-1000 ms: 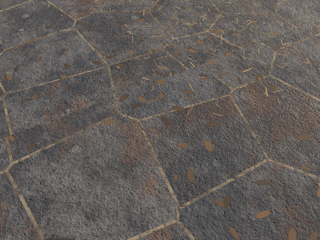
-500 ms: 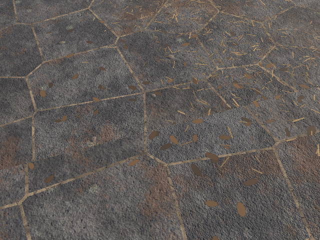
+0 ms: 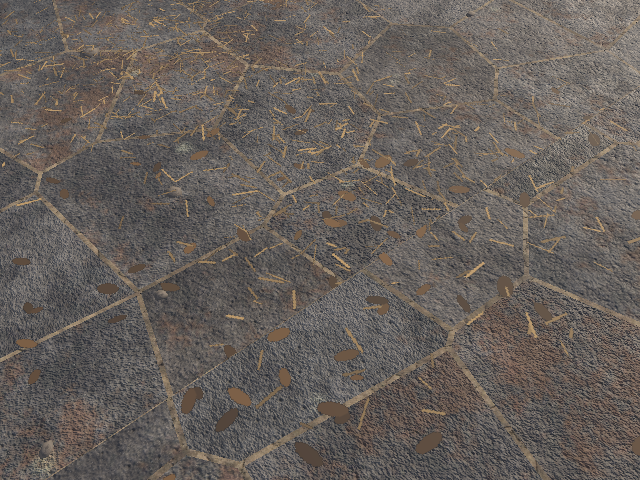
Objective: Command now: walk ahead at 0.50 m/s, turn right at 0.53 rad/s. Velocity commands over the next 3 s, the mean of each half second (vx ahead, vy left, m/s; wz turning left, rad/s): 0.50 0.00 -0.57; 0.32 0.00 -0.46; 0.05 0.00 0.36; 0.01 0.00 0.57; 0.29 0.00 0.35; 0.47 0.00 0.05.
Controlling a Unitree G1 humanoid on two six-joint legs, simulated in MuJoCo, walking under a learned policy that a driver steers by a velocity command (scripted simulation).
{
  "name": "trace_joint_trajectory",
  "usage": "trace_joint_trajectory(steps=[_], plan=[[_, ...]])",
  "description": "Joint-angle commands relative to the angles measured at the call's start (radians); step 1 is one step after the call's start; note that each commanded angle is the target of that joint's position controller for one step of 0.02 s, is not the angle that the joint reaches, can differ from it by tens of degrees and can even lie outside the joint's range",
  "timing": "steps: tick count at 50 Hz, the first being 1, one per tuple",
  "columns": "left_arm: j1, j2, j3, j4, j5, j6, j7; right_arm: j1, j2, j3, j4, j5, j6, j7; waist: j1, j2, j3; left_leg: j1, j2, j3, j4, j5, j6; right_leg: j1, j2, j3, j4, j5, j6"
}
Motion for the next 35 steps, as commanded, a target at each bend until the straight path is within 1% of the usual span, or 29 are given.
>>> trace_joint_trajectory(steps=[1, 3, 4, 5, 6, 7, 8, 9, 10, 11, 12, 13, 14, 15, 16, 18, 19, 20, 22, 24, 26, 27, 29, 30, 31, 32, 33, 34, 35], plan=[[-0.113, 0.024, -0.006, -0.106, 0.001, -0.011, -0.022, -0.017, -0.182, -0.041, -0.053, 0.013, 0.004, -0.010, -0.012, 0.055, 0.075, -0.009, 0.312, -0.060, -0.079, 0.362, 0.135, -0.019, 0.004, -0.045, -0.091, 0.015, -0.017], [-0.138, 0.034, -0.003, -0.136, 0.000, -0.009, -0.033, -0.001, -0.195, -0.047, -0.046, 0.024, 0.022, -0.011, -0.007, 0.067, 0.075, 0.062, 0.332, -0.040, -0.027, 0.465, 0.121, -0.019, 0.023, -0.072, -0.122, -0.053, -0.039], [-0.130, 0.046, 0.002, -0.146, 0.000, -0.006, -0.038, -0.011, -0.206, -0.051, -0.049, 0.029, 0.029, -0.012, 0.010, 0.080, 0.059, 0.083, 0.335, -0.024, 0.020, 0.596, 0.110, 0.018, 0.046, -0.095, -0.133, -0.097, -0.056], [-0.105, 0.065, 0.012, -0.150, 0.000, -0.002, -0.039, -0.023, -0.222, -0.056, -0.055, 0.033, 0.035, -0.014, 0.035, 0.101, 0.028, 0.099, 0.334, -0.010, 0.088, 0.760, 0.098, 0.078, 0.079, -0.124, -0.131, -0.148, -0.075], [-0.044, 0.090, 0.027, -0.144, -0.001, 0.003, -0.039, -0.035, -0.234, -0.060, -0.061, 0.038, 0.043, -0.016, 0.077, 0.118, -0.018, 0.100, 0.329, 0.001, 0.197, 0.902, 0.088, 0.169, 0.117, -0.150, -0.129, -0.195, -0.098], [0.080, 0.130, 0.051, -0.117, -0.004, 0.006, -0.034, -0.055, -0.237, -0.060, -0.067, 0.044, 0.050, -0.017, 0.152, 0.112, -0.083, 0.061, 0.305, 0.019, 0.371, 0.953, 0.068, 0.335, 0.160, -0.166, -0.170, -0.182, -0.130], [0.251, 0.196, 0.087, -0.072, -0.007, 0.012, -0.018, -0.059, -0.216, -0.051, -0.074, 0.039, 0.048, -0.017, 0.235, 0.062, -0.170, -0.102, 0.262, 0.028, 0.629, 0.792, 0.026, 0.617, 0.172, -0.109, -0.233, -0.137, -0.172], [0.281, 0.312, 0.110, -0.059, -0.013, 0.014, 0.000, 0.019, -0.076, -0.010, -0.119, -0.009, 0.032, -0.007, 0.150, -0.205, -0.231, -0.524, 0.114, 0.007, 0.993, -0.038, -0.034, 0.946, -0.077, 0.340, -0.264, -0.169, -0.307], [0.278, 0.290, 0.091, -0.102, -0.002, -0.008, -0.011, -0.001, -0.076, 0.004, -0.148, 0.011, -0.012, 0.008, 0.144, -0.176, -0.394, -0.735, -0.016, -0.248, 1.178, -0.387, -0.041, 1.088, -0.220, 0.808, -0.454, -0.382, -0.444], [0.257, 0.209, 0.067, -0.097, 0.005, -0.025, -0.020, -0.136, -0.156, -0.017, -0.175, 0.056, -0.040, 0.019, 0.188, -0.062, -0.285, -0.840, 0.042, -0.316, 1.191, -0.300, -0.013, 1.028, -0.200, 0.708, -0.513, -0.358, -0.373], [0.205, 0.183, 0.058, -0.097, 0.005, -0.036, -0.021, -0.165, -0.151, -0.014, -0.188, 0.062, -0.055, 0.020, 0.154, -0.029, -0.173, -0.846, 0.086, -0.309, 1.117, -0.204, 0.008, 0.894, -0.162, 0.567, -0.510, -0.288, -0.332], [0.130, 0.151, 0.048, -0.110, 0.004, -0.040, -0.019, -0.153, -0.147, -0.017, -0.169, 0.038, -0.058, 0.012, 0.105, 0.032, -0.111, -0.780, 0.127, -0.310, 1.027, -0.136, 0.004, 0.751, -0.115, 0.452, -0.509, -0.180, -0.297], [0.079, 0.122, 0.037, -0.126, 0.012, -0.042, -0.013, -0.131, -0.158, -0.026, -0.157, 0.022, -0.049, 0.009, 0.070, 0.020, -0.084, -0.704, 0.154, -0.315, 0.955, -0.089, -0.005, 0.647, -0.078, 0.374, -0.523, -0.085, -0.276], [0.062, 0.116, 0.033, -0.138, 0.019, -0.042, -0.008, -0.116, -0.159, -0.030, -0.154, 0.018, -0.035, 0.011, 0.050, 0.003, -0.079, -0.649, 0.161, -0.315, 0.923, -0.062, -0.016, 0.584, -0.058, 0.342, -0.542, -0.036, -0.270], [0.063, 0.124, 0.034, -0.139, 0.016, -0.044, -0.003, -0.109, -0.147, -0.030, -0.156, 0.011, -0.023, 0.010, 0.043, 0.006, -0.077, -0.630, 0.157, -0.305, 0.884, -0.044, -0.035, 0.551, -0.048, 0.318, -0.553, 0.018, -0.274], [0.094, 0.152, 0.041, -0.133, 0.010, -0.047, 0.011, -0.144, -0.120, -0.024, -0.171, -0.002, -0.007, 0.006, 0.046, 0.011, -0.059, -0.630, 0.143, -0.287, 0.787, 0.026, -0.070, 0.497, -0.026, 0.261, -0.567, 0.082, -0.276], [0.110, 0.162, 0.044, -0.128, 0.009, -0.046, 0.019, -0.186, -0.110, -0.020, -0.186, -0.004, -0.004, 0.004, 0.057, 0.008, -0.044, -0.648, 0.133, -0.284, 0.715, 0.079, -0.084, 0.486, -0.016, 0.244, -0.570, 0.084, -0.269], [0.127, 0.166, 0.045, -0.124, 0.008, -0.045, 0.025, -0.227, -0.101, -0.015, -0.200, -0.003, -0.004, 0.003, 0.071, 0.000, -0.033, -0.650, 0.122, -0.284, 0.637, 0.142, -0.093, 0.476, -0.002, 0.230, -0.569, 0.063, -0.256], [0.150, 0.165, 0.045, -0.117, 0.004, -0.039, 0.032, -0.294, -0.082, -0.007, -0.222, 0.002, -0.008, 0.009, 0.098, -0.030, -0.019, -0.611, 0.090, -0.282, 0.481, 0.266, -0.097, 0.452, 0.031, 0.206, -0.561, -0.016, -0.223], [0.172, 0.169, 0.048, -0.107, 0.003, -0.036, 0.033, -0.349, -0.078, -0.003, -0.244, 0.010, -0.014, 0.017, 0.121, -0.049, -0.009, -0.564, 0.062, -0.276, 0.377, 0.340, -0.094, 0.436, 0.035, 0.214, -0.554, -0.074, -0.200], [0.200, 0.165, 0.048, -0.092, -0.002, -0.032, 0.034, -0.380, -0.091, -0.005, -0.264, 0.019, -0.020, 0.024, 0.132, -0.058, -0.007, -0.543, 0.050, -0.292, 0.329, 0.350, -0.085, 0.463, 0.014, 0.254, -0.523, -0.097, -0.193], [0.208, 0.160, 0.048, -0.088, -0.004, -0.029, 0.036, -0.384, -0.103, -0.008, -0.270, 0.020, -0.024, 0.028, 0.131, -0.060, -0.009, -0.540, 0.048, -0.304, 0.303, 0.334, -0.078, 0.493, 0.003, 0.280, -0.494, -0.108, -0.189], [0.208, 0.156, 0.048, -0.085, -0.004, -0.023, 0.044, -0.368, -0.130, -0.017, -0.273, 0.021, -0.034, 0.036, 0.114, -0.076, -0.013, -0.517, 0.046, -0.320, 0.269, 0.269, -0.058, 0.545, -0.021, 0.338, -0.435, -0.105, -0.179], [0.199, 0.157, 0.049, -0.088, -0.002, -0.018, 0.046, -0.342, -0.142, -0.023, -0.268, 0.022, -0.040, 0.038, 0.099, -0.092, -0.018, -0.488, 0.043, -0.317, 0.265, 0.219, -0.045, 0.561, -0.028, 0.361, -0.403, -0.082, -0.172], [0.185, 0.153, 0.048, -0.092, -0.001, -0.013, 0.048, -0.285, -0.150, -0.029, -0.255, 0.022, -0.045, 0.036, 0.067, -0.107, -0.033, -0.418, 0.037, -0.301, 0.243, 0.196, -0.027, 0.561, -0.020, 0.373, -0.361, -0.050, -0.160], [0.174, 0.125, 0.038, -0.102, 0.001, -0.012, 0.046, -0.187, -0.175, -0.044, -0.230, 0.014, -0.050, 0.031, 0.019, -0.098, -0.089, -0.270, 0.045, -0.293, 0.213, 0.201, 0.001, 0.539, 0.030, 0.349, -0.259, -0.001, -0.133], [0.168, 0.070, 0.016, -0.126, 0.016, -0.011, 0.042, -0.059, -0.226, -0.058, -0.220, -0.010, -0.054, 0.023, -0.036, -0.011, -0.219, -0.027, 0.191, -0.420, 0.244, 0.237, 0.059, 0.435, 0.103, 0.275, 0.009, -0.075, -0.089], [0.328, 0.000, -0.002, -0.145, -0.004, -0.015, 0.044, 0.020, -0.304, -0.074, -0.200, -0.028, -0.039, 0.020, 0.034, 0.315, -0.357, 0.319, 0.442, -0.840, 0.202, 0.271, 0.234, 0.081, 0.260, 0.145, 0.358, -0.584, -0.003], [0.354, 0.106, 0.011, -0.133, -0.012, -0.015, 0.049, 0.013, -0.226, -0.057, -0.206, -0.001, -0.031, 0.028, 0.030, 0.312, -0.355, 0.316, 0.486, -0.992, 0.155, 0.182, 0.255, -0.050, 0.191, 0.165, 0.522, -0.649, 0.018]])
